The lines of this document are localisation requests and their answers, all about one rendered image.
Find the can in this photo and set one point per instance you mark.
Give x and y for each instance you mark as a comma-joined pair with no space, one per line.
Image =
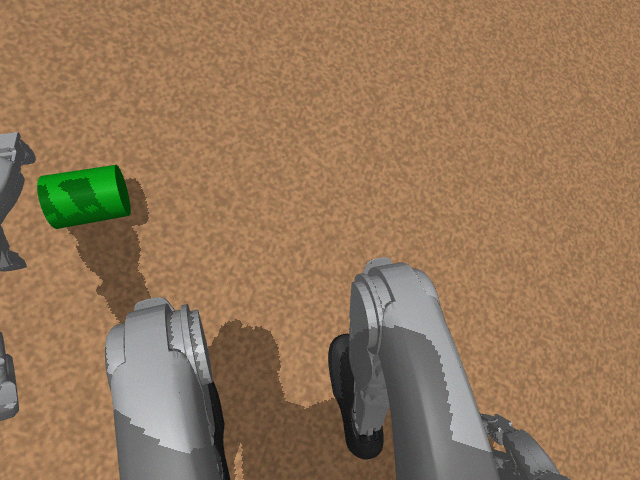
84,196

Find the left robot arm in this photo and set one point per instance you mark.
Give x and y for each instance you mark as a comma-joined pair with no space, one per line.
9,405

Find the left robot foot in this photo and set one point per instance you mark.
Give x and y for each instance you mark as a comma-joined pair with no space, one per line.
219,432

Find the right robot foot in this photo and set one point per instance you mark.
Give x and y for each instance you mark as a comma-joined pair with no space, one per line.
342,381

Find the left robot hand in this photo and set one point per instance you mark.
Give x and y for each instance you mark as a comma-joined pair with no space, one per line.
14,153

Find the right robot hand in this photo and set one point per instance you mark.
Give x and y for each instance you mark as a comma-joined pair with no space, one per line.
524,458

